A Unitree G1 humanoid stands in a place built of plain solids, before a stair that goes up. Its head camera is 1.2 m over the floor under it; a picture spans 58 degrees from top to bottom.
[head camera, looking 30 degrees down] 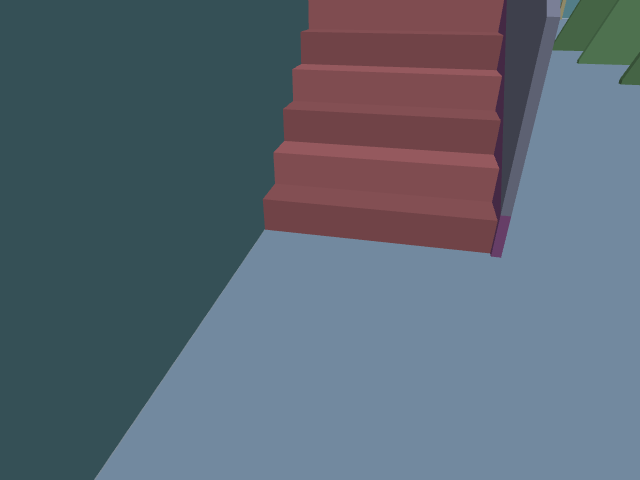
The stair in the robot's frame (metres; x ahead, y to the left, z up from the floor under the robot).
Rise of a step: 0.19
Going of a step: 0.23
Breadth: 1.25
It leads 12 degrees to the right of straight ahead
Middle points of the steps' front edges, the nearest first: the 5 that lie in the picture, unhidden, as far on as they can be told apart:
2.07 -0.29 0.20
2.29 -0.34 0.39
2.51 -0.38 0.58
2.73 -0.43 0.78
2.96 -0.48 0.97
